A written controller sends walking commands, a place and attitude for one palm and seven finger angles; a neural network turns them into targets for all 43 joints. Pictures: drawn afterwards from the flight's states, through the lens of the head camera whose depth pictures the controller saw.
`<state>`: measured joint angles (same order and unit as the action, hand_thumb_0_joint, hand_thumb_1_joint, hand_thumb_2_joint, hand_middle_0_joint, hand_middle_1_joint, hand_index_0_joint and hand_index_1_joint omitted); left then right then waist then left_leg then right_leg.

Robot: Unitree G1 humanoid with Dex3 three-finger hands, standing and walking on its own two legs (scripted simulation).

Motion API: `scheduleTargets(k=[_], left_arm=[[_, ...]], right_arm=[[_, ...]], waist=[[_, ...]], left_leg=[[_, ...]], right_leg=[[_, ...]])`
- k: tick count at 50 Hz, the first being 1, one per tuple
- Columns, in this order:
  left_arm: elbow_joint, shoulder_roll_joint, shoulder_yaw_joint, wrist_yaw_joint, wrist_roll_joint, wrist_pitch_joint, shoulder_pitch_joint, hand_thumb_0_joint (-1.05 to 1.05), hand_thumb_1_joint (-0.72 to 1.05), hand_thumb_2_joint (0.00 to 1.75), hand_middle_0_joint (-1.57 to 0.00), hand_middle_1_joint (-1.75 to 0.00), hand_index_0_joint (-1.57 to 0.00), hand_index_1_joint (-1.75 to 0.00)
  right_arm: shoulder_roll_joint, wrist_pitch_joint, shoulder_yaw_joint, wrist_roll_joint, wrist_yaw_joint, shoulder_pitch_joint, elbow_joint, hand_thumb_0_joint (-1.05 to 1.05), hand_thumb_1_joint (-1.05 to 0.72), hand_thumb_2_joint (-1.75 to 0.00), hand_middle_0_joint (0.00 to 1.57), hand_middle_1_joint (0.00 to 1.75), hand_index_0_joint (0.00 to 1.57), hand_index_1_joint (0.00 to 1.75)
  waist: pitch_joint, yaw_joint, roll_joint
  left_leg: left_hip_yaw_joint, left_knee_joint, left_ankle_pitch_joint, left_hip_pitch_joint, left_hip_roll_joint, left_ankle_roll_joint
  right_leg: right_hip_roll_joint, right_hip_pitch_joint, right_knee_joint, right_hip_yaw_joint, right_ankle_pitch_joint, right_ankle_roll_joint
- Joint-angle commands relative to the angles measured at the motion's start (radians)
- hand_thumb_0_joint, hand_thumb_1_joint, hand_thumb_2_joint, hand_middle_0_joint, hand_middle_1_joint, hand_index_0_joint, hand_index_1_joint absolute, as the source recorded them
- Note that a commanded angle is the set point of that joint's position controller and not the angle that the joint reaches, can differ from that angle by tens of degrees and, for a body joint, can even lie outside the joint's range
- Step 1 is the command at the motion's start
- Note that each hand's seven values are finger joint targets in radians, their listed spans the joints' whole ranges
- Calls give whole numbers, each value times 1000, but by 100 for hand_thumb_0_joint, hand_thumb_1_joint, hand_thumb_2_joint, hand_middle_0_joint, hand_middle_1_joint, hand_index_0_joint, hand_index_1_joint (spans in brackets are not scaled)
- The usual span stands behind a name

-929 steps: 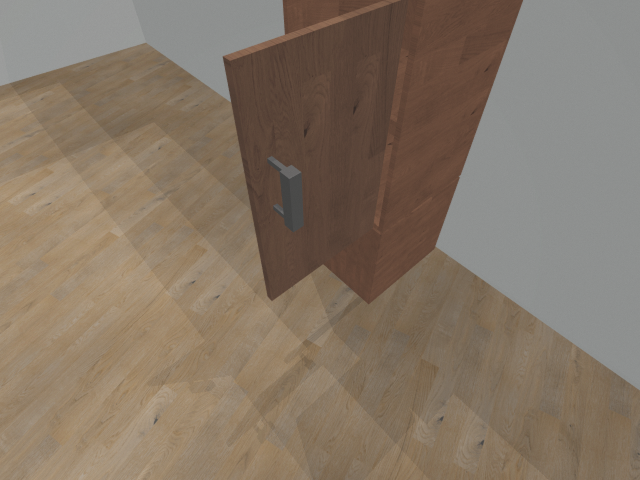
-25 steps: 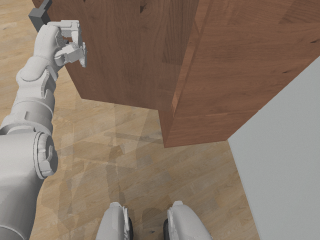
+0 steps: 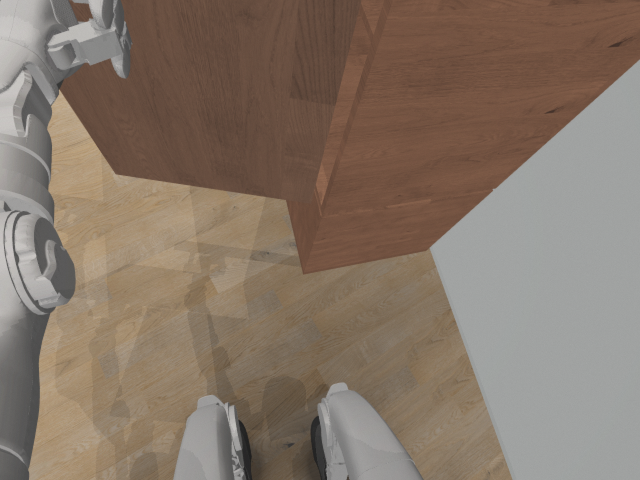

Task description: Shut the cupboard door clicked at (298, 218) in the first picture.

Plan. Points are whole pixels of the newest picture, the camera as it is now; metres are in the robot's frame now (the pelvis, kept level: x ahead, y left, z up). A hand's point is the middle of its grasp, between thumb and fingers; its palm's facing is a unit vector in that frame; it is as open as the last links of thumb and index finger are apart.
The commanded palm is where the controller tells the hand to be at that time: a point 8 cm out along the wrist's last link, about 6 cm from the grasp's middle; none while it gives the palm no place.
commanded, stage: push the door shut along its arc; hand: left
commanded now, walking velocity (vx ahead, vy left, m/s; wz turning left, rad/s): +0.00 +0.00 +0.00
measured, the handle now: (23, 19) +0.61 +0.22 +0.12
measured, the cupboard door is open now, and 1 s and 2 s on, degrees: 71 60 60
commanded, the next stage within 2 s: pull the fist back off the door in 0.26 s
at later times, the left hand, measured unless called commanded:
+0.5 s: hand (136, 8) +0.61 +0.11 +0.13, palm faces -0.01 -0.99 +0.11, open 2.9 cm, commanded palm +0.60 +0.11 +0.12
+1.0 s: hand (157, 45) +0.57 +0.10 +0.12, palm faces +0.10 -0.99 -0.02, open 3.1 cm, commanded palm +0.52 +0.13 +0.12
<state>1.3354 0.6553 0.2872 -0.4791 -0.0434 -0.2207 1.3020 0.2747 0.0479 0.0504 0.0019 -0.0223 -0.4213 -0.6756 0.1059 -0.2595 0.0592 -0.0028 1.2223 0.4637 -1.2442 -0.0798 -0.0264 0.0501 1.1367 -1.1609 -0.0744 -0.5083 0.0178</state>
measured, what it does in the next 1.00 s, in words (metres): stands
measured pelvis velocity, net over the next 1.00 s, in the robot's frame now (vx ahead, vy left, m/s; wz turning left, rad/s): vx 0.03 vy -0.01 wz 0.02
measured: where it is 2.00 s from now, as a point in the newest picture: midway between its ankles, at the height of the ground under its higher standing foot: (286, 479)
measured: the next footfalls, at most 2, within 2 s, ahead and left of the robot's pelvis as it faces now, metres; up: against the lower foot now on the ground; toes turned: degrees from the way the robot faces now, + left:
none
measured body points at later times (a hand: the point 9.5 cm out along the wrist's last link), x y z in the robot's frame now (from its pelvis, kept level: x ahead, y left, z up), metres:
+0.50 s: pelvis -0.01 +0.00 -0.02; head +0.18 +0.04 +0.39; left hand +0.60 +0.17 +0.12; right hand -0.04 -0.25 -0.11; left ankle +0.05 +0.11 -0.63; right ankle +0.02 -0.12 -0.63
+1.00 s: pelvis +0.03 -0.01 +0.03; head +0.17 -0.01 +0.46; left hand +0.56 +0.15 +0.12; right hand -0.03 -0.27 -0.08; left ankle +0.05 +0.11 -0.63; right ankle +0.02 -0.12 -0.63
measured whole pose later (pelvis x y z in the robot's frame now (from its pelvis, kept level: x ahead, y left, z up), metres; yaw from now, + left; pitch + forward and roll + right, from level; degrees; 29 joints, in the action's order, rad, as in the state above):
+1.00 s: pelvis +0.03 -0.01 +0.03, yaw +1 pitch +25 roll -2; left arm 1.17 0.34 0.33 0.08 -0.01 -0.36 1.03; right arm 0.26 -0.03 -0.01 -0.05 0.09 -0.50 -0.67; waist 0.13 -0.22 0.06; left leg 0.02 1.05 0.44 -1.04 -0.07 0.00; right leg 0.05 0.96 -1.02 -0.05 -0.49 0.03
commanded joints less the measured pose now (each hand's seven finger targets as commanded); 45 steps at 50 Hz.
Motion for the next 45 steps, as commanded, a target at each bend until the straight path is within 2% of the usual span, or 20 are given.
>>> scheduleTargets(k=[1,6,12,18,19,20,21,23,24,26,27,29,31,32,33,35,37,40,43,45], left_arm=[[-216,124,-14,-1,-33,-35,585,0,90,90,-130,-150,-130,-150],[-191,91,-44,-1,-27,-19,648,0,90,90,-130,-150,-130,-150],[-194,65,-68,2,-16,-11,710,0,90,90,-130,-150,-130,-150],[-198,-16,-123,12,-5,9,761,0,90,90,-130,-150,-130,-150],[-200,51,89,217,-63,37,765,0,90,90,-130,-150,-130,-150],[-166,6,54,326,-31,52,734,0,90,90,-130,-150,-130,-150],[-175,-31,73,418,-22,52,743,0,90,90,-130,-150,-130,-150],[-210,-44,84,584,48,31,748,0,90,90,-130,-150,-130,-150],[-225,-51,76,662,104,8,746,0,90,90,-130,-150,-130,-150],[-214,-10,53,715,203,-35,737,0,90,90,-130,-150,-130,-150],[-242,3,37,710,227,-53,724,0,90,90,-130,-150,-130,-150],[-247,-23,5,667,224,-66,669,0,90,90,-130,-150,-130,-150],[-223,-13,26,617,179,-56,624,0,90,90,-130,-150,-130,-150],[-224,8,49,597,156,-50,587,0,90,90,-130,-150,-130,-150],[-223,-19,39,580,132,-45,560,0,90,90,-130,-150,-130,-150],[-276,2,83,566,89,-64,513,0,90,90,-130,-150,-130,-150],[-331,19,114,570,69,-108,478,0,90,90,-130,-150,-130,-150],[-309,-21,105,578,74,-155,334,0,90,90,-130,-150,-130,-150],[-325,-73,79,574,68,-186,241,0,90,90,-130,-150,-130,-150],[-333,-140,39,564,49,-191,200,0,90,90,-130,-150,-130,-150]], right_arm=[[202,31,-72,-4,-20,-201,7,0,-90,-90,20,30,20,30],[205,46,-66,-9,-27,-193,-14,0,-90,-90,20,30,20,30],[210,64,-67,-13,-29,-186,-31,0,-90,-90,20,30,20,30],[209,76,-68,-19,-29,-180,-49,0,-90,-90,20,30,20,30],[181,74,-51,-35,-17,-249,-4,0,-90,-90,20,30,20,30],[179,70,-49,-43,0,-243,-3,0,-90,-90,20,30,20,30],[174,68,-56,-60,16,-258,-6,0,-90,-90,20,30,20,30],[172,55,-66,-92,50,-277,7,0,-90,-90,20,30,20,30],[165,49,-68,-109,69,-282,9,0,-90,-90,20,30,20,30],[174,29,-78,-124,99,-304,6,0,-90,-90,20,30,20,30],[177,16,-83,-122,109,-309,19,0,-90,-90,20,30,20,30],[175,-3,-91,-109,120,-305,31,0,-90,-90,20,30,20,30],[180,-18,-89,-95,116,-309,33,0,-90,-90,20,30,20,30],[181,-25,-87,-86,112,-306,42,0,-90,-90,20,30,20,30],[176,-28,-85,-79,109,-298,50,0,-90,-90,20,30,20,30],[169,-32,-85,-73,102,-295,59,0,-90,-90,20,30,20,30],[160,-31,-86,-73,99,-293,59,0,-90,-90,20,30,20,30],[149,-38,-95,-71,103,-292,52,0,-90,-90,20,30,20,30],[146,-45,-106,-65,104,-282,51,0,-90,-90,20,30,20,30],[142,-52,-114,-59,104,-270,52,0,-90,-90,20,30,20,30]], waist=[[558,-68,187],[536,-93,207],[568,-111,239],[578,-134,274],[551,-93,257],[539,-100,244],[539,-114,212],[573,-100,238],[587,-101,248],[618,-115,235],[648,-102,246],[665,-84,265],[657,-79,226],[649,-61,204],[623,-60,185],[624,-34,139],[629,-11,143],[556,5,69],[537,24,58],[509,22,38]], left_leg=[[-97,-72,-376,628,29,-26],[-107,-58,-351,626,24,-27],[-122,-38,-363,661,18,-26],[-136,-36,-338,692,16,-24],[-155,-63,-269,594,-2,-13],[-165,-80,-216,565,-3,-6],[-174,-85,-205,564,0,-8],[-178,-87,-210,568,5,0],[-172,-76,-228,569,9,1],[-173,-69,-281,590,10,4],[-164,-79,-298,604,13,7],[-151,-105,-307,638,19,11],[-142,-126,-303,628,23,5],[-130,-140,-288,613,25,3],[-117,-153,-270,594,30,0],[-96,-170,-271,573,33,-6],[-80,-177,-315,577,36,-7],[-50,-193,-323,532,43,-9],[-35,-213,-340,560,50,-6],[-25,-222,-354,573,55,-8]], right_leg=[[22,-35,166,29,283,13],[22,32,154,16,246,15],[23,94,130,4,235,15],[25,158,118,-10,206,18],[16,118,125,5,191,14],[14,120,116,4,164,8],[12,125,116,0,162,0],[3,124,105,0,162,-5],[2,127,100,0,167,-7],[3,113,98,-3,183,-6],[5,73,107,1,192,-1],[9,18,132,3,212,7],[16,-41,156,7,229,7],[18,-78,176,12,226,6],[20,-107,195,16,226,3],[21,-187,219,27,247,-1],[20,-238,226,37,298,-3],[18,-313,247,48,358,-8],[15,-347,259,51,398,-7],[13,-364,273,54,434,-9]])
